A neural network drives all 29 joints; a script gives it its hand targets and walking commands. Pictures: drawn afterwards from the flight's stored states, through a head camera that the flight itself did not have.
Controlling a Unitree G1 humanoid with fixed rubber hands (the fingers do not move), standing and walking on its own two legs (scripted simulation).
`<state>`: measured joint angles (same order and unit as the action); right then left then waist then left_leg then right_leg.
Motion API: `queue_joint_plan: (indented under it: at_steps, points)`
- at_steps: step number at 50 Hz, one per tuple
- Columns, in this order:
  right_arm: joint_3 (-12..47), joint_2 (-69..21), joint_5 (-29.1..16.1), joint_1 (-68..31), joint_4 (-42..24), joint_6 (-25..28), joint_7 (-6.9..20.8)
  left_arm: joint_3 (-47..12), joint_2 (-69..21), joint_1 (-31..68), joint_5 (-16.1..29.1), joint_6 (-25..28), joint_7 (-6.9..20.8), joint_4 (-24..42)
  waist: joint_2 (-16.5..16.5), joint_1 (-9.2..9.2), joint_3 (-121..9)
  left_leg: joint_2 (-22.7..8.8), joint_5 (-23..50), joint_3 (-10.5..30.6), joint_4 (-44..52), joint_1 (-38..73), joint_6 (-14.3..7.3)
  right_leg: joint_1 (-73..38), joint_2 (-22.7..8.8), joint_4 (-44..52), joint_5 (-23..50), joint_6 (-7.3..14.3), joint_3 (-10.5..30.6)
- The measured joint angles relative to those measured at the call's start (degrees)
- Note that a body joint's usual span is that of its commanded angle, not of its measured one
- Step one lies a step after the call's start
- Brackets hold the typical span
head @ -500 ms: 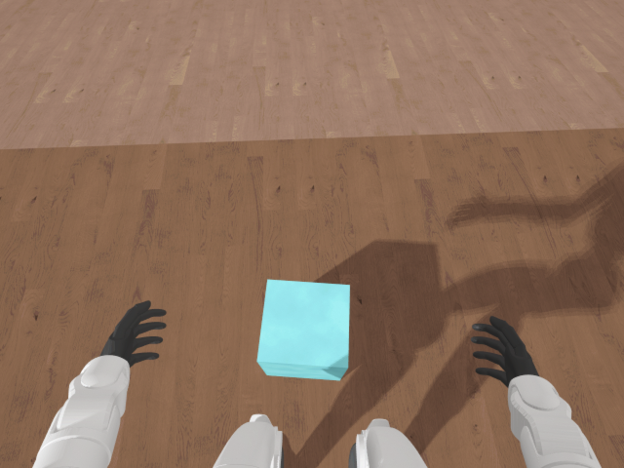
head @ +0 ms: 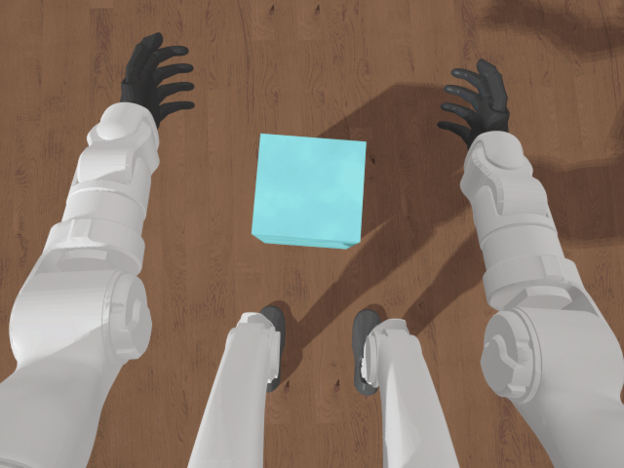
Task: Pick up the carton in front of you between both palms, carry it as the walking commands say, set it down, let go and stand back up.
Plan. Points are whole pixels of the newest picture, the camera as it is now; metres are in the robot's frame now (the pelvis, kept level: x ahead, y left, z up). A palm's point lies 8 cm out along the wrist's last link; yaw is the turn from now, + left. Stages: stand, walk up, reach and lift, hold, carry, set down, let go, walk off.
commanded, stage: reach and lift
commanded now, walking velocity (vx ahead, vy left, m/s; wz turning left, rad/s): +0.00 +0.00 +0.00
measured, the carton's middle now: (308, 199) +0.49 +0.03 -0.51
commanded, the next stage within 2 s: none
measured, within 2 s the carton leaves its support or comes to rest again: leaves its support in 1.76 s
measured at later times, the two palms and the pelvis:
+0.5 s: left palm (201, 172) +0.49 +0.22 -0.31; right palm (425, 186) +0.49 -0.17 -0.32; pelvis +0.01 -0.01 -0.15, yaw -1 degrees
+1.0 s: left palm (228, 187) +0.50 +0.20 -0.46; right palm (404, 192) +0.50 -0.17 -0.45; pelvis -0.03 -0.01 -0.27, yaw -2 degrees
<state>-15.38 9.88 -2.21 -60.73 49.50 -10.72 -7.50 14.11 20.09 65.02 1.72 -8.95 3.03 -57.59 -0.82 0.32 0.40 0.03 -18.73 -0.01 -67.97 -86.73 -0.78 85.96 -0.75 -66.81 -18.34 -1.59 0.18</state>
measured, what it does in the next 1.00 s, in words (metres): lowers itself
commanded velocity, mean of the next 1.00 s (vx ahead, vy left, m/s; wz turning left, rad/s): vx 0.00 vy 0.00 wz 0.00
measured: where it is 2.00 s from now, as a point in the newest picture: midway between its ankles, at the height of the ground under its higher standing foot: (319, 365)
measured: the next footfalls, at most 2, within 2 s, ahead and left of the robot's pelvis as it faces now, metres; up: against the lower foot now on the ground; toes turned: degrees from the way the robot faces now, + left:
none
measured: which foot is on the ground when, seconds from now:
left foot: down 0.00-1.00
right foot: down 0.00-1.00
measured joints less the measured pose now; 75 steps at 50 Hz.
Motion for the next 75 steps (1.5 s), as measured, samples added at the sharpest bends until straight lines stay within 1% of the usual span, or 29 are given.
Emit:
queue_joint_plan:
  at_steps: [3,7,12,15,19,23,27,31,38,42,44,48,51,54,57,64,69,72,73,75]
  points:
    - [-1.9,-0.9,1.9,-1.7,0.9,1.2,0.2,1.7,-0.8,2.4,-2.1,1.0,-0.2,-1.3,-0.1,0.06,-1.2,0.0,0.1,0.1,-0.4,-3.1,0.0,3.0,0.0,-0.2,0.2,0.0,-0.1]
    - [-4.2,-1.9,4.2,-1.0,1.7,3.7,0.9,3.7,-2.2,2.2,-4.3,3.1,-0.7,-2.1,-0.2,-0.20,-3.6,-0.1,-0.7,0.2,-2.0,-7.6,-0.1,7.4,0.1,-1.7,-0.6,0.0,-0.1]
    - [-4.8,-2.2,4.9,1.2,2.9,6.7,1.3,4.1,-3.5,-0.7,-4.4,5.8,-1.8,-2.2,-0.1,-0.61,-7.0,-0.2,-3.7,0.3,-8.3,-15.4,0.0,15.2,0.3,-7.9,-3.5,0.0,-0.2]
    - [-3.6,-1.8,3.6,2.2,2.9,8.1,1.1,3.0,-3.6,-2.3,-2.9,7.1,-2.7,-1.5,-0.1,-0.81,-7.9,-0.3,-6.0,0.4,-14.0,-21.0,0.1,20.8,0.4,-13.6,-5.8,0.0,-0.2]
    - [0.0,-0.4,0.1,2.8,1.2,9.0,0.2,0.1,-2.6,-3.6,0.8,8.2,-3.9,0.8,0.0,-1.00,-6.7,-0.5,-8.8,0.6,-22.4,-28.0,0.2,27.8,0.7,-22.1,-8.6,0.0,-0.2]
    - [4.1,1.3,-3.8,2.7,-1.5,8.8,-1.1,-3.0,-0.6,-3.9,4.7,8.1,-4.7,3.7,0.0,-0.97,-3.5,-0.5,-10.8,0.7,-30.5,-33.4,0.4,33.4,0.9,-30.3,-10.6,0.0,-0.1]
    - [6.6,2.5,-6.7,1.3,-3.5,7.7,-2.3,-5.1,1.4,-2.5,7.8,7.2,-5.2,5.2,-0.2,-0.98,0.3,-0.6,-11.7,0.8,-37.3,-37.0,0.6,37.2,1.1,-37.2,-11.6,0.2,-0.1]
    - [7.4,3.1,-8.1,-2.5,-1.4,6.6,-3.0,-6.5,2.8,1.7,9.4,6.4,-5.5,2.3,-0.3,-0.98,4.0,-0.6,-11.8,1.0,-42.6,-39.5,0.8,39.6,1.2,-42.6,-11.7,0.2,-0.2]
    - [7.7,3.9,-8.9,-11.0,7.5,7.0,-2.8,-8.6,3.9,10.2,10.6,6.9,-5.8,-6.9,-0.7,-1.10,10.5,-0.7,-11.3,1.4,-49.4,-42.5,0.8,42.6,1.5,-49.2,-11.0,0.2,-0.4]
    - [8.6,4.7,-9.9,-14.8,11.7,8.3,-2.5,-9.9,4.4,13.5,11.3,8.0,-6.2,-10.2,-0.9,-1.18,14.6,-0.9,-11.2,1.4,-52.4,-43.8,0.6,43.9,1.7,-52.1,-10.8,0.0,-0.4]
    - [10.2,6.0,-11.3,-17.2,14.2,8.6,-2.5,-10.6,4.8,14.4,11.9,8.5,-6.5,-10.7,-1.3,-1.09,16.5,-1.0,-11.3,1.4,-53.9,-44.3,0.5,44.4,1.9,-53.4,-10.7,-0.1,-0.3]
    - [12.6,8.0,-15.0,-19.7,15.5,10.0,-2.5,-13.2,5.5,15.3,13.5,9.5,-7.2,-10.1,-2.0,-1.14,19.4,-1.3,-11.9,1.4,-56.3,-44.9,0.3,45.1,2.2,-55.6,-11.0,-0.4,-0.2]
    - [13.9,8.5,-16.7,-20.1,15.8,10.3,-2.6,-14.9,5.7,15.2,14.5,9.6,-7.6,-8.5,-2.4,-1.16,20.1,-1.4,-12.4,1.2,-57.6,-45.3,0.2,45.5,2.4,-56.8,-11.4,-0.6,-0.1]
    - [14.6,8.6,-17.5,-19.3,14.9,10.6,-2.8,-15.6,5.2,14.6,14.7,9.4,-7.8,-7.2,-2.5,-1.29,19.5,-1.6,-12.9,1.0,-58.2,-45.3,0.0,45.6,2.6,-57.4,-11.8,-0.8,0.1]
    - [14.0,7.8,-16.8,-18.3,15.2,10.8,-2.5,-15.2,4.3,14.1,14.1,9.3,-7.8,-7.8,-2.2,-1.37,18.0,-1.6,-13.2,0.9,-58.1,-45.3,-0.1,45.5,2.6,-57.3,-12.2,-0.9,0.3]
    - [11.6,5.5,-13.6,-17.0,16.5,11.3,-2.2,-13.9,3.0,14.1,12.7,9.5,-7.4,-10.7,-1.6,-1.27,15.4,-1.3,-13.0,1.0,-56.6,-45.2,0.0,45.4,2.3,-55.9,-12.2,-0.8,0.2]
    - [12.5,4.6,-13.6,-18.1,16.8,11.8,-2.4,-15.3,2.2,15.4,13.1,10.0,-7.4,-11.6,-1.6,-1.28,15.8,-1.2,-12.4,1.2,-55.7,-45.0,0.2,45.2,2.2,-55.1,-11.7,-0.6,0.0]
    - [13.1,3.2,-13.4,-19.8,17.3,12.1,-2.6,-15.8,1.3,16.6,13.5,10.5,-8.6,-12.1,-1.7,-1.37,16.6,-1.2,-12.1,1.2,-55.3,-44.8,0.4,45.0,2.2,-54.7,-11.3,-0.4,-0.1]
    - [12.9,2.6,-13.0,-20.5,17.6,12.2,-3.0,-15.9,1.1,17.1,13.6,10.6,-8.6,-12.3,-1.8,-1.40,16.8,-1.1,-12.0,1.3,-55.1,-44.7,0.4,45.0,2.2,-54.6,-11.3,-0.3,-0.1]
    - [11.7,2.1,-12.2,-21.1,18.1,12.6,-4.6,-16.7,1.1,17.9,13.8,10.6,-8.7,-12.9,-1.7,-1.40,17.1,-0.9,-11.8,1.3,-54.9,-44.6,0.5,44.8,2.0,-54.5,-11.3,-0.2,-0.2]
